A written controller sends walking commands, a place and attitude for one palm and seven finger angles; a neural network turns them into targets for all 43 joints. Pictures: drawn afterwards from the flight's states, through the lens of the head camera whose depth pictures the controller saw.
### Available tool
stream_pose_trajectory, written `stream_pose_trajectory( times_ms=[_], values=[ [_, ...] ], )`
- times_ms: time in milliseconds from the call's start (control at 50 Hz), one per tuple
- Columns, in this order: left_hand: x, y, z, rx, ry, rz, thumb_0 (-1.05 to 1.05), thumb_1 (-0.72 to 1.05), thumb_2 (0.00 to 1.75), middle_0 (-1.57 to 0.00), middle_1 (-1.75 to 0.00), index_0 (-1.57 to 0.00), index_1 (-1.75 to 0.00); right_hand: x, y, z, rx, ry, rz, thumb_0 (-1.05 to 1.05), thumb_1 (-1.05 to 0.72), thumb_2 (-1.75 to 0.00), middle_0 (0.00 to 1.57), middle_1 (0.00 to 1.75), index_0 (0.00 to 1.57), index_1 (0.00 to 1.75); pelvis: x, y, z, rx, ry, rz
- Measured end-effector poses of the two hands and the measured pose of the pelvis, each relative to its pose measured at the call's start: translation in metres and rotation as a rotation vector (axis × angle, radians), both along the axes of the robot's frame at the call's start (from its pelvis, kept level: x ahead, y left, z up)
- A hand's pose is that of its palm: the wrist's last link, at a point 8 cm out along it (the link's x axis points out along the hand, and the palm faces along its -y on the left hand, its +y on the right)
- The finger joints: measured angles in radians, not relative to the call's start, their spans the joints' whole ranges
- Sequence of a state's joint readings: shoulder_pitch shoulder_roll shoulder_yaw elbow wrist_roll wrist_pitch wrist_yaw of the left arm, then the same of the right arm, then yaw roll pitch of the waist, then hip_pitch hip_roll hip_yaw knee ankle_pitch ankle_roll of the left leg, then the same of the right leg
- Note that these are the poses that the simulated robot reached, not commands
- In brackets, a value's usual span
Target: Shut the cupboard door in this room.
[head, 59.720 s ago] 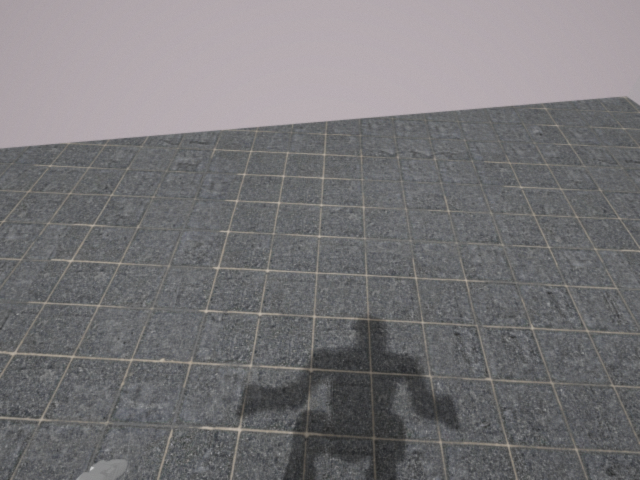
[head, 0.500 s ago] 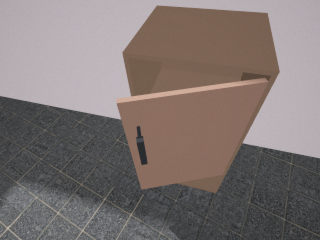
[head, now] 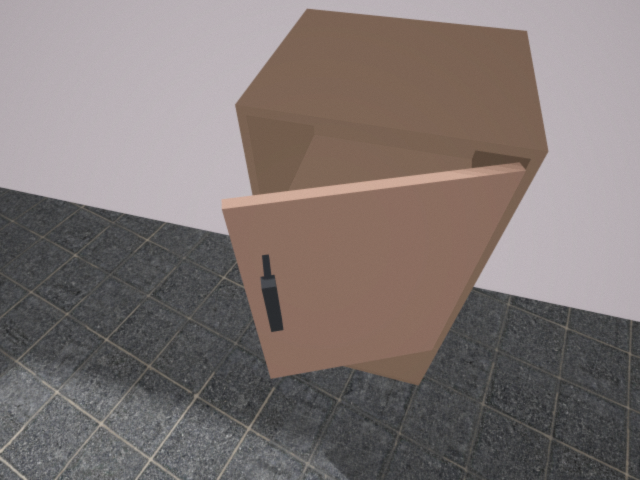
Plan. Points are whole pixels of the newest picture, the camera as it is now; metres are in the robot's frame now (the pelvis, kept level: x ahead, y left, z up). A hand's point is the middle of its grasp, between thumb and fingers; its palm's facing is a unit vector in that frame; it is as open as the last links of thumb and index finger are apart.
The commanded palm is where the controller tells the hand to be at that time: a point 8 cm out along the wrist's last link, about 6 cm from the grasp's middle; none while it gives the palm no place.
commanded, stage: walk to a spot facing it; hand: left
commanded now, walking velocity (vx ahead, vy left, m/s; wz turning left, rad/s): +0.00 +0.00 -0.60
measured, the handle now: (271, 294) +0.38 +0.11 -0.04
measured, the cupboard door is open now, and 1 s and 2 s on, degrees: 25 25 25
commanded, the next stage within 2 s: none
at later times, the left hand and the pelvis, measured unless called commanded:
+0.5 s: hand out of the picture +0.10 +0.16 -0.16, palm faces -0.16 -0.94 -0.30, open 7.4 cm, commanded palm none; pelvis -0.01 -0.03 -0.01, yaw -15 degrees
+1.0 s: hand (208, 433) +0.21 +0.19 -0.17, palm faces -0.46 -0.85 -0.24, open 7.4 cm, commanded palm none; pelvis +0.04 +0.03 +0.00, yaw -33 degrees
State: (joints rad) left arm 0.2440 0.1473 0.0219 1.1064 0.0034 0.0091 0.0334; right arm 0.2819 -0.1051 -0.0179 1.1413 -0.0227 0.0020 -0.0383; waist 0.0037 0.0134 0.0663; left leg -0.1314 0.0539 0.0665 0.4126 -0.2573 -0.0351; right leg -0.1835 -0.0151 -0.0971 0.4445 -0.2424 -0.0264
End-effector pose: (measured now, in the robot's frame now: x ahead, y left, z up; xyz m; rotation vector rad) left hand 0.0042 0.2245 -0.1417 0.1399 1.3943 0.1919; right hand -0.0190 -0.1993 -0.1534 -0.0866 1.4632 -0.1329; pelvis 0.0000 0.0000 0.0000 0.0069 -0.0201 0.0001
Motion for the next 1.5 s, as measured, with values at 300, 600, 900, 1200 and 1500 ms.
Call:
stream_pose_trajectory(
  times_ms=[300, 600, 900, 1200, 1500],
  values=[
    [0.047, 0.002, -0.008, 0.029, -0.018, -0.128, 0.00, 0.91, 0.90, -0.20, -0.30, -0.20, -0.30, 0.026, -0.050, -0.016, -0.079, -0.149, -0.129, 0.01, -0.91, -0.89, 0.20, 0.30, 0.20, 0.30, -0.006, -0.010, -0.020, 0.026, 0.013, -0.161],
    [0.110, -0.018, 0.023, 0.080, -0.110, -0.324, 0.00, 0.90, 0.90, -0.20, -0.30, -0.20, -0.30, 0.084, -0.103, 0.016, -0.126, -0.340, -0.197, 0.01, -0.91, -0.89, 0.20, 0.30, 0.20, 0.30, 0.000, -0.028, -0.002, 0.046, 0.046, -0.329],
    [0.179, 0.017, -0.003, 0.035, -0.099, -0.492, 0.00, 0.90, 0.90, -0.21, -0.30, -0.20, -0.30, 0.072, -0.067, 0.035, -0.234, -0.394, -0.332, 0.01, -0.91, -0.89, 0.20, 0.30, 0.20, 0.30, 0.029, 0.019, -0.012, 0.013, 0.065, -0.504],
    [0.295, -0.063, 0.012, -0.044, -0.208, -0.806, 0.00, 0.91, 0.90, -0.20, -0.30, -0.20, -0.30, -0.075, 0.008, 0.033, -0.218, -0.122, -0.667, 0.01, -0.91, -0.89, 0.20, 0.30, 0.20, 0.30, 0.042, 0.025, 0.000, -0.035, 0.042, -0.729],
    [0.296, -0.205, 0.019, -0.086, -0.309, -1.086, 0.00, 0.90, 0.90, -0.20, -0.30, -0.20, -0.30, -0.159, 0.010, -0.002, -0.162, -0.029, -0.913, 0.01, -0.91, -0.89, 0.20, 0.30, 0.20, 0.30, 0.022, -0.010, -0.014, 0.009, 0.014, -0.911]
  ],
)
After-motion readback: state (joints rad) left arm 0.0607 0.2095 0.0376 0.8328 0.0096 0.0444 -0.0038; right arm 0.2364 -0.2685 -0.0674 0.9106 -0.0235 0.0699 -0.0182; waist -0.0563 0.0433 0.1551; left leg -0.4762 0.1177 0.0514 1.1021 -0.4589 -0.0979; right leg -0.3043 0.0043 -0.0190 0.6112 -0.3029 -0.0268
